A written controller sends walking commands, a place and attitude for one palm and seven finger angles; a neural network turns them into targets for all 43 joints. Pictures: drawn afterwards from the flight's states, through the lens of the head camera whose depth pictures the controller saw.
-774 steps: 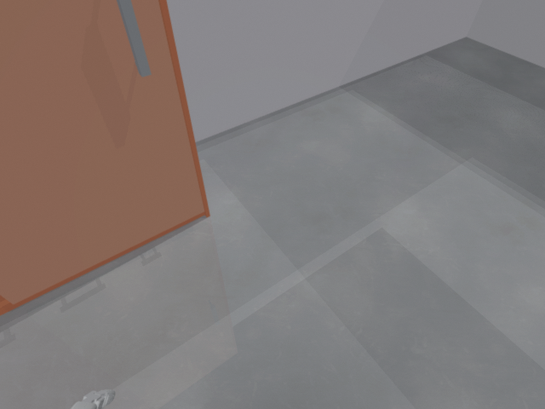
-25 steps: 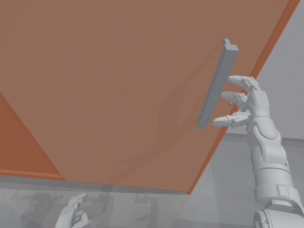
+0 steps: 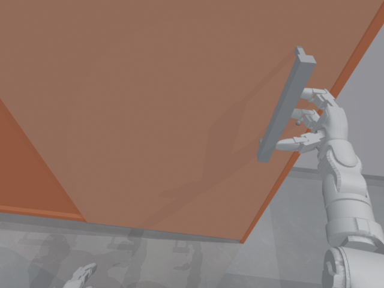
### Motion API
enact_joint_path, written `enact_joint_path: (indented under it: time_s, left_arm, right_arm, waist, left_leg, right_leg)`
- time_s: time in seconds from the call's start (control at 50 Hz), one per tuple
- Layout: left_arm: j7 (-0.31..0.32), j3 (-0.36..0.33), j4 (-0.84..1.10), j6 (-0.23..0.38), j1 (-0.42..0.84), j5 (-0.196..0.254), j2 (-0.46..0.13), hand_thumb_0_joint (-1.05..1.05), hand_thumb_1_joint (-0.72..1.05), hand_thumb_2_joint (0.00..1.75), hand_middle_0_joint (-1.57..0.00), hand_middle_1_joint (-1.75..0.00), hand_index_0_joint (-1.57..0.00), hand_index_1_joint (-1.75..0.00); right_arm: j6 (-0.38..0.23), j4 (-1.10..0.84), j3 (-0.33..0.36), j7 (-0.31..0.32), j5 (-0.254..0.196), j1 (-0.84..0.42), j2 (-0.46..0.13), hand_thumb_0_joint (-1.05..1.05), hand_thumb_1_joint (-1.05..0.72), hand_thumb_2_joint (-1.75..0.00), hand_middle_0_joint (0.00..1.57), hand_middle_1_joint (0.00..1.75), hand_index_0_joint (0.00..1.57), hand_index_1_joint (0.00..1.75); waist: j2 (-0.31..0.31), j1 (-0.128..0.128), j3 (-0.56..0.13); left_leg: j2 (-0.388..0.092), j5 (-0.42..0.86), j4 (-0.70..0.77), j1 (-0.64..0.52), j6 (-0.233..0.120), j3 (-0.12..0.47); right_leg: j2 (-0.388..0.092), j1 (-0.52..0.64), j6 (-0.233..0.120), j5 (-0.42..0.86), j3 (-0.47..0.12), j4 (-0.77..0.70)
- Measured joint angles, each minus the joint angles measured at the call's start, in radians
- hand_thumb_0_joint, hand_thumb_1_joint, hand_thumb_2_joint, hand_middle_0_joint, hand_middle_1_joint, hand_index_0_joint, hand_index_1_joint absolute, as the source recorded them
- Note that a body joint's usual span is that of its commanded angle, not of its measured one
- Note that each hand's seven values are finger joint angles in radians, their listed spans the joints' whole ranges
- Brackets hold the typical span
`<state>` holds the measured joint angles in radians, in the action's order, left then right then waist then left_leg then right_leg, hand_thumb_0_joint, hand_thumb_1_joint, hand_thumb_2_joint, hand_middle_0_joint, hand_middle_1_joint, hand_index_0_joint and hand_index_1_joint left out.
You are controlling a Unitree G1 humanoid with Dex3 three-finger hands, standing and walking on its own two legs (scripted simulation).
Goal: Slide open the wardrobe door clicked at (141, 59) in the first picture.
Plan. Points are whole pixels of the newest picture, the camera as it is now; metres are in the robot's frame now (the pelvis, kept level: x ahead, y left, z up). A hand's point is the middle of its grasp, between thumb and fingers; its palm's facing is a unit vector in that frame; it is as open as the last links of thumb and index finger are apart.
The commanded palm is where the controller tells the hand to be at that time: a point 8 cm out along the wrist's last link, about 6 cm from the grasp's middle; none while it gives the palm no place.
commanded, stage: slide the fingers in behind the handle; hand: right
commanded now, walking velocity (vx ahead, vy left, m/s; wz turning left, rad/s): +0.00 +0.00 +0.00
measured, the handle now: (278, 111) +0.47 -0.14 +0.15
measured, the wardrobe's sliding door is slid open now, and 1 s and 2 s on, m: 0.00 0.00 0.00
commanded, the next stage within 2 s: grip the handle and tug to test in 1.92 s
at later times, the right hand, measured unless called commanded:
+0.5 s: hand (293, 125) +0.42 -0.16 +0.16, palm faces +0.02 +1.00 +0.00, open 14.0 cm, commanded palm +0.39 -0.21 +0.16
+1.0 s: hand (283, 124) +0.42 -0.14 +0.16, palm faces +0.02 +1.00 +0.01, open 14.0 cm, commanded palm +0.39 -0.19 +0.16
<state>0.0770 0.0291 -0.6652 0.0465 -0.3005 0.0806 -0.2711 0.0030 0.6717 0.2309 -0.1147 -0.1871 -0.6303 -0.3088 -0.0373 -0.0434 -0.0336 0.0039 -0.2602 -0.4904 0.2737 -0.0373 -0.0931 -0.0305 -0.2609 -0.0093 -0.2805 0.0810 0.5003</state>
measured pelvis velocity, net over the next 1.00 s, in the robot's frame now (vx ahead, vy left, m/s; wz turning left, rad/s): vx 0.01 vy -0.01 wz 0.00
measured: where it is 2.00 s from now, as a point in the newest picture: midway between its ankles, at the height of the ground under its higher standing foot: outside the picture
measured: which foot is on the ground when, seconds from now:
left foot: down 0.00-1.00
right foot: down 0.00-1.00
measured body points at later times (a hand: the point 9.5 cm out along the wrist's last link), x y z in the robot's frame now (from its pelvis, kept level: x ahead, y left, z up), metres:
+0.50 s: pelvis +0.00 +0.00 +0.00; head +0.01 +0.01 +0.45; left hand +0.12 +0.25 -0.11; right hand +0.41 -0.21 +0.16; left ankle +0.00 +0.09 -0.74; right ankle -0.01 -0.11 -0.74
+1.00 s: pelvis +0.01 -0.01 +0.00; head +0.01 +0.01 +0.45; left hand +0.14 +0.24 -0.11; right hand +0.41 -0.19 +0.16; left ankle +0.00 +0.09 -0.74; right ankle -0.01 -0.11 -0.74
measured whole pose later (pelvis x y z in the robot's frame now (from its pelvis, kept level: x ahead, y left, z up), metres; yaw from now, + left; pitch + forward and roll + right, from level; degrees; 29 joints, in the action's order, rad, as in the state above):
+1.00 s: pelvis +0.01 -0.01 +0.00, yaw +0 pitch +2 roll +0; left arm 0.05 0.03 -0.65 0.03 -0.26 0.07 -0.25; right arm 0.05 0.52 0.15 -0.03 -0.17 -0.56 -0.21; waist -0.04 -0.02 -0.04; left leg 0.00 -0.27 -0.50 0.26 -0.03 -0.08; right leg -0.02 -0.25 -0.02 -0.29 0.09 0.50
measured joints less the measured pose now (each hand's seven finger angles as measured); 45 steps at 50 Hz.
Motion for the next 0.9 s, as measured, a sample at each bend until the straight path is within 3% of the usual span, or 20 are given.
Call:
enact_joint_path:
  time_s: [0.36,0.9]
  left_arm:
    - [-0.012,0.003,0.001,0.01,0.003,-0.001,0.005,0.01,0.9,0.9,-0.2,-0.29,-0.21,-0.3]
    - [-0.023,0.002,0.018,-0.006,0.033,-0.005,0.02,0.01,0.9,0.9,-0.2,-0.29,-0.21,-0.3]
  right_arm:
    - [-0.044,0.029,-0.013,-0.003,0.0,-0.012,0.018,-0.01,0.5,-0.3,0.31,1.22,0.31,1.21]
    - [0.04,-0.129,-0.072,0.063,0.009,0.055,0.088,-0.01,0.5,-0.3,0.3,1.21,0.3,1.2]
  waist:
    - [-0.003,0.007,-0.007]
    - [0.001,0.021,-0.013]
  left_leg:
    - [-0.005,-0.001,-0.01,0.012,0.004,0.003]
    - [-0.008,-0.012,-0.005,-0.006,0.01,0.006]
  right_leg:
    - [0.005,-0.011,-0.005,-0.001,0.002,0.008]
    - [0.009,0.008,-0.008,-0.013,0.003,0.004]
